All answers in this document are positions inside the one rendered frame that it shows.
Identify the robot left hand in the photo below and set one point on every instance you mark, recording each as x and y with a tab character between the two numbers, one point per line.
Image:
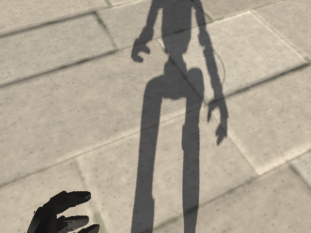
45	218

